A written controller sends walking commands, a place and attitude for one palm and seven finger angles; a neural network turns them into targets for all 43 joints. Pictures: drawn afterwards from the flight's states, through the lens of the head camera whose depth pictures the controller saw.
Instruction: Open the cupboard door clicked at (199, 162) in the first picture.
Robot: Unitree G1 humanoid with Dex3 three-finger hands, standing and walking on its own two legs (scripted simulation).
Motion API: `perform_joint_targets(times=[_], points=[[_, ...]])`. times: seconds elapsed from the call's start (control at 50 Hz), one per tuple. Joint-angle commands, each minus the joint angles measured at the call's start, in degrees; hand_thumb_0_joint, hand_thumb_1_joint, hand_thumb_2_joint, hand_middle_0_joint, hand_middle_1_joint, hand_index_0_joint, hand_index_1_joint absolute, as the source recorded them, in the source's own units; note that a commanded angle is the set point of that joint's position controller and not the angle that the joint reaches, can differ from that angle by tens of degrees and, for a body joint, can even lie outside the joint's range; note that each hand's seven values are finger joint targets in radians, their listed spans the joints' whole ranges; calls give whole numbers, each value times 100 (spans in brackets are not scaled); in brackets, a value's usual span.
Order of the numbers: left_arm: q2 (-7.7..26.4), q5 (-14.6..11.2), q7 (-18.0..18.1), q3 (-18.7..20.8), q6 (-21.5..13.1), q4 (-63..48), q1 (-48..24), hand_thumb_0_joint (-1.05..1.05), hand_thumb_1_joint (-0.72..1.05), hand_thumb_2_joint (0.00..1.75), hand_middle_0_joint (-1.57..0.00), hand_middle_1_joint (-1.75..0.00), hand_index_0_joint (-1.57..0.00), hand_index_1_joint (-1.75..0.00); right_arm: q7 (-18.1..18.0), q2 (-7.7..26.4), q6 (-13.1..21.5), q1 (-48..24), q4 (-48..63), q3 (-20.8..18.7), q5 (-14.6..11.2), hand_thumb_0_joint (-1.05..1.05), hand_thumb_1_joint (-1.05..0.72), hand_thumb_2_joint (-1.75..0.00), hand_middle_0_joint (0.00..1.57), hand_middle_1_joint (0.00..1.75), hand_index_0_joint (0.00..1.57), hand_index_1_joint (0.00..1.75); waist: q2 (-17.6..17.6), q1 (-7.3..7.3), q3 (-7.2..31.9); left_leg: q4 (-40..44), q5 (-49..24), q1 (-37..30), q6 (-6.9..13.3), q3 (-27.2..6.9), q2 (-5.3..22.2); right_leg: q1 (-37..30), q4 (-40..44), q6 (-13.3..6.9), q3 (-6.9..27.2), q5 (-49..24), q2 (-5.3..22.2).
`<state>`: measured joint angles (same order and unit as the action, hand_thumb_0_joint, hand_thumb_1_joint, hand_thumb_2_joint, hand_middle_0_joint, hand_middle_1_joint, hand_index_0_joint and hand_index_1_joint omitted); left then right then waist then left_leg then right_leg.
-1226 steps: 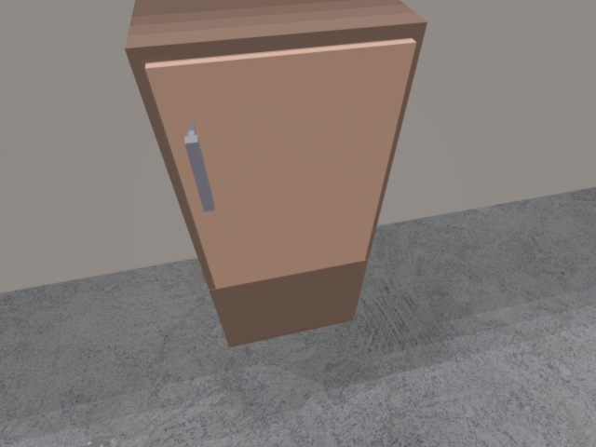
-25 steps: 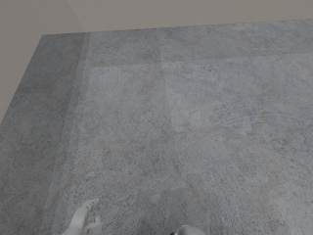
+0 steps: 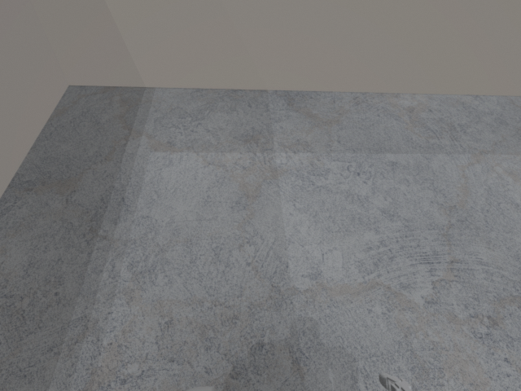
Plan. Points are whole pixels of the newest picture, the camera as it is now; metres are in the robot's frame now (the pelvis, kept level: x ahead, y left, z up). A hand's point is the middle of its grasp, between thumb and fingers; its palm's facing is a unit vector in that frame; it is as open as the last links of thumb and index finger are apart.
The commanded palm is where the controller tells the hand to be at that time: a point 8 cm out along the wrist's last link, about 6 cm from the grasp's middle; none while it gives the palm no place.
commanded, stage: walk to a spot facing it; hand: left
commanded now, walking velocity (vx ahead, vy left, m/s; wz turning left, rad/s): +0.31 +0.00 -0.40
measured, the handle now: out of the picture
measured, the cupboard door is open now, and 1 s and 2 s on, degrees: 44 44 44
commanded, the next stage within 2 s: turn to face it in 0.16 s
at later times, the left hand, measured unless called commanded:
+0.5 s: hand (226, 281) +0.34 +0.10 -0.15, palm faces -0.13 -0.97 -0.20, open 7.3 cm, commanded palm none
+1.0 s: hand (182, 283) +0.33 +0.19 -0.16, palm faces +0.22 -0.94 -0.27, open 7.4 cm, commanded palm none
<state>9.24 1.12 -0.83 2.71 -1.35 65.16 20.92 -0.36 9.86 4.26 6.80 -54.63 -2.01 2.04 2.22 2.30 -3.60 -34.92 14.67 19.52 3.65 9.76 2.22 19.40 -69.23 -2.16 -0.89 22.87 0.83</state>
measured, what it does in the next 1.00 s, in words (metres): walks ahead: right foot, then left foot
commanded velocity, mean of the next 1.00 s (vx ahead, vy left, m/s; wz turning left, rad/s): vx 0.05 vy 0.00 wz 0.34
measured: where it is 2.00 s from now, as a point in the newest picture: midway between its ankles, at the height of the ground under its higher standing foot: (285, 360)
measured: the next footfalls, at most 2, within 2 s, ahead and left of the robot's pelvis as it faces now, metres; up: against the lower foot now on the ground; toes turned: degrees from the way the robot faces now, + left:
right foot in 0.36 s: +0.27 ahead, -0.16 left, +0.00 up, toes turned -15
left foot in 0.74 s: +0.32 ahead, +0.07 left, +0.00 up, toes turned +12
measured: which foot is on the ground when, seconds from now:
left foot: down 0.00-0.38, up 0.40-0.72, down 0.74-1.00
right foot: up 0.00-0.34, down 0.36-0.74, up 0.76-1.00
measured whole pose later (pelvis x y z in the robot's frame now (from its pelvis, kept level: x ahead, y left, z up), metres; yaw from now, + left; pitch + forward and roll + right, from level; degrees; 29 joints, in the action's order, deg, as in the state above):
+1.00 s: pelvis +0.28 -0.04 +0.01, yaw +11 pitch +3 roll -1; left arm 14.6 0.9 0.6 4.4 2.7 53.2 8.1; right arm -0.6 13.1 -0.8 10.7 -52.2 -3.2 1.7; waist 0.3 -0.5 -4.1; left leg -30.1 13.2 20.0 1.8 1.1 0.0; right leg 28.1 -57.2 5.3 -0.3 24.4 3.2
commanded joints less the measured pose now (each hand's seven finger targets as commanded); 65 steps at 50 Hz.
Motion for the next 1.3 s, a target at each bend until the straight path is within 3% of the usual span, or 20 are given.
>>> perform_joint_targets(times=[0.0, 0.1, 0.24, 0.3, 0.32, 0.34, 0.36, 0.4, 0.48, 0.66, 0.68, 0.72, 0.74, 0.84, 0.98, 1.06, 1.08, 1.12, 1.2, 1.28], points=[[161, 94, -59, 103, -65, -658, -188, 0, 90, 90, -20, -30, -20, -30, -91, 627, 69, 1141, -164, -130, -45, 0, -90, -90, 20, 30, 20, 30, -712, -231, 62, 2487, -249, -817, 325, -1393, 1691, 1550, -232, 130, 247, -791, 551], [50, 84, -94, 121, 59, -844, -567, 0, 90, 90, -20, -30, -20, -30, -54, 617, 30, 1424, -299, -150, -62, 0, -90, -90, 20, 30, 20, 30, -588, -196, -138, 2646, -676, -697, 315, -373, 1485, 1324, 1354, 201, -98, -1366, 627], [209, 51, -145, 109, 57, -1274, -1643, 0, 90, 90, -20, -30, -20, -30, -81, 712, -79, 2033, -491, -117, 0, 0, -90, -90, 20, 30, 20, 30, -707, -496, -380, 2115, -1840, -1377, 304, 33, 1692, 1186, 2808, 58, -509, -1276, 396], [355, 45, -36, 54, -116, -884, -544, 0, 90, 90, -20, -30, -20, -30, -80, 729, -116, 2029, -672, -33, -52, 0, -90, -90, 20, 30, 20, 30, -482, 8, 373, 747, -3427, -1339, 83, 116, 1361, -729, 3797, -117, -790, -1625, -37], [714, 60, 36, 144, -208, -627, 202, 0, 90, 90, -20, -30, -20, -30, -51, 629, -98, 1967, -682, -10, -141, 0, -90, -90, 20, 30, 20, 30, -143, 336, 891, -280, -2860, -480, -140, 189, 1056, -2265, 3925, -242, -263, -2499, 414], [1342, 59, 130, 291, -277, -403, 890, 0, 90, 90, -20, -30, -20, -30, -34, 319, -85, 2241, -622, 22, -231, 0, -90, -90, 20, 30, 20, 30, 1221, 468, 1691, -1950, 239, 855, -449, 434, 191, -3788, 4127, -850, 1631, -4188, 2146], [1507, -75, 147, 228, -247, -412, 888, 0, 90, 90, -20, -30, -20, -30, -66, 398, -199, 2039, -557, -10, -255, 0, -90, -90, 20, 30, 20, 30, 906, 419, 1677, -3063, 2414, 794, -477, -342, 59, -3131, 4618, -1279, 1885, -4877, 2805], [1139, -50, 234, 135, -214, -619, -43, 0, 90, 90, -20, -30, -20, -30, -89, 204, -301, 1677, -563, -29, -219, 0, -90, -90, 20, 30, 20, 30, 923, 139, 1086, -3635, 1726, 1179, -488, -935, 330, -2210, 4741, -1051, 1216, -4631, 2467], [709, -26, 268, 57, -155, -945, -1036, 0, 90, 90, -20, -30, -20, -30, -19, -15, -560, 1839, -710, -42, -151, 0, -90, -90, 20, 30, 20, 30, 552, -435, 547, -2925, 866, 605, -636, -761, 435, -660, 5177, -536, -381, -3630, 1950], [960, 36, 242, 312, 37, -1248, -1218, 0, 90, 90, -20, -30, -20, -30, 134, 210, -584, 1077, -37, -161, -84, 0, -90, -90, 20, 30, 20, 30, 489, -428, 363, -307, 220, -16, -597, -229, 200, -570, 4178, -180, -1002, -2085, 2006], [950, 7, 227, 318, 79, -1324, -1202, 0, 90, 90, -20, -30, -20, -30, 141, 433, -562, 1315, -46, -207, -60, 0, -90, -90, 20, 30, 20, 30, -16, -577, 477, 276, -365, -606, -542, -325, 179, -305, 3579, 1, -1130, -1716, 1877], [479, -67, 185, 206, 177, -1789, -1389, 0, 90, 90, -20, -30, -20, -30, 40, 1536, -489, 1769, 112, -442, 35, 0, -90, -90, 20, 30, 20, 30, -2479, -850, 719, 1546, -3238, -1187, 889, -3733, 2389, 1421, 1024, 685, -952, 1976, 477], [609, 21, 202, 190, 218, -1907, -1710, 0, 90, 90, -20, -30, -20, -30, -35, 1633, -500, 1800, 107, -461, 29, 0, -90, -90, 20, 30, 20, 30, -1542, -904, 875, 1660, -2196, -1056, 1073, -3818, 2470, 1502, 141, 582, -230, 1628, 433], [671, 21, 132, 239, 224, -1593, -1310, 0, 90, 90, -20, -30, -20, -30, -112, 1254, -368, 742, 492, -348, -49, 0, -90, -90, 20, 30, 20, 30, -1097, -346, 887, 1348, -2604, -1067, 479, -2180, 1235, 1567, 127, 719, 135, -7, 429], [718, -29, 152, 164, 257, -1756, -1367, 0, 90, 90, -20, -30, -20, -30, -32, 1491, -504, 622, 574, -460, -35, 0, -90, -90, 20, 30, 20, 30, -1097, -443, 876, 1233, -2447, -1055, 563, -2326, 1122, 764, 1985, 709, -35, 270, 119], [855, -49, 175, 183, 187, -1693, -753, 0, 90, 90, -20, -30, -20, -30, 10, 1543, -591, 143, 732, -500, -69, 0, -90, -90, 20, 30, 20, 30, -1075, -161, 807, 923, -1870, -291, 380, -2545, 891, -505, 3576, 605, -206, -472, -93], [989, -43, 202, 221, 132, -1649, -495, 0, 90, 90, -20, -30, -20, -30, 26, 1415, -596, 38, 788, -492, -109, 0, -90, -90, 20, 30, 20, 30, -736, -19, 881, 573, -1390, 174, 156, -2453, 627, -1242, 4493, 550, -104, -985, 88], [1838, 82, 267, 333, 78, -1707, -357, 0, 90, 90, -20, -30, -20, -30, 106, 939, -584, -133, 987, -421, -150, 0, -90, -90, 20, 30, 20, 30, 1745, 149, 619, -2044, 2140, 1752, -604, -1004, -680, -1628, 5471, -552, 2348, -1870, 2725], [1119, 0, 298, 159, 32, -1861, -1064, 0, 90, 90, -20, -30, -20, -30, 194, 896, -752, -23, 600, -392, -100, 0, -90, -90, 20, 30, 20, 30, 825, -354, 379, -3831, 945, 1584, -736, -1185, -85, -1062, 4816, -415, 484, -3357, 1749], [1197, 12, 306, 192, -3, -1746, -566, 0, 90, 90, -20, -30, -20, -30, 238, 764, -765, -385, 607, -306, -133, 0, -90, -90, 20, 30, 20, 30, 791, -128, 538, -2768, 919, 1471, -821, -802, -89, -1878, 4603, -309, -132, -4381, 1746]])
